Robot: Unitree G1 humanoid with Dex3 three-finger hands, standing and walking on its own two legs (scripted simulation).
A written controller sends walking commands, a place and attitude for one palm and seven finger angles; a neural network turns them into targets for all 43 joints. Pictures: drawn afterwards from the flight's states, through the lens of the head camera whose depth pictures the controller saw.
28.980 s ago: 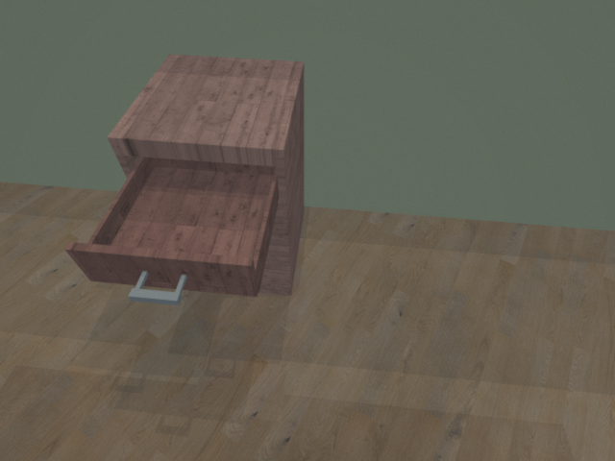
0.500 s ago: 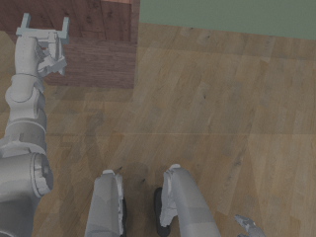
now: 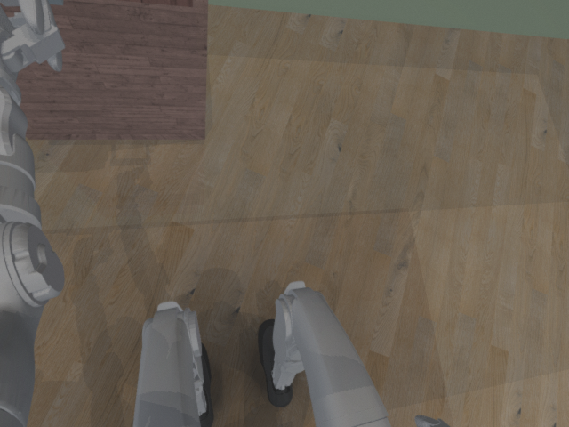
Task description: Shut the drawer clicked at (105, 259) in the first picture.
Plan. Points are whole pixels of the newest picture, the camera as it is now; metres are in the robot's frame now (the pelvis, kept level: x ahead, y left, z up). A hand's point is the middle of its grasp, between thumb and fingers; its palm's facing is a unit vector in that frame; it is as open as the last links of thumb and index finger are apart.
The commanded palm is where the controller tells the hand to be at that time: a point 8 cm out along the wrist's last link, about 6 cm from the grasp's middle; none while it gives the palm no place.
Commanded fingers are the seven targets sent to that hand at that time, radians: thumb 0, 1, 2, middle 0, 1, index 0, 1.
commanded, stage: push the drawer shut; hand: left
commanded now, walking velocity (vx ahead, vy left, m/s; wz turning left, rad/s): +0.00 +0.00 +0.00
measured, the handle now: out of the picture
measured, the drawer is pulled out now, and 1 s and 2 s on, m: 0.05 0.00 0.00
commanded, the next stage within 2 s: pull the fist back off the drawer in 0.58 s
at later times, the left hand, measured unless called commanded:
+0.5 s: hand out of the picture +0.62 +0.21 +0.04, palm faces +0.04 -1.00 -0.05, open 3.3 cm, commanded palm +0.64 +0.20 +0.04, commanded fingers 0.00 0.90 0.90 -1.40 -1.60 -1.40 -1.60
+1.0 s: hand out of the picture +0.63 +0.22 +0.03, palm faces +0.02 -1.00 -0.04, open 3.1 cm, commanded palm +0.63 +0.19 +0.04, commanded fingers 0.00 0.90 0.90 -1.40 -1.60 -1.40 -1.60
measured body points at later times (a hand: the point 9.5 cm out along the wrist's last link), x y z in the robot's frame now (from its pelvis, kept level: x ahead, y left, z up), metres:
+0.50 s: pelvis +0.00 +0.00 -0.01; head +0.25 +0.07 +0.36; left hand +0.62 +0.27 +0.04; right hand -0.02 -0.26 -0.09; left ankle +0.06 +0.09 -0.51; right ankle +0.08 -0.11 -0.51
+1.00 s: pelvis -0.02 +0.01 -0.02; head +0.24 +0.08 +0.34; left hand +0.62 +0.27 +0.04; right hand -0.06 -0.23 -0.08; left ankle +0.06 +0.09 -0.51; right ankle +0.08 -0.11 -0.51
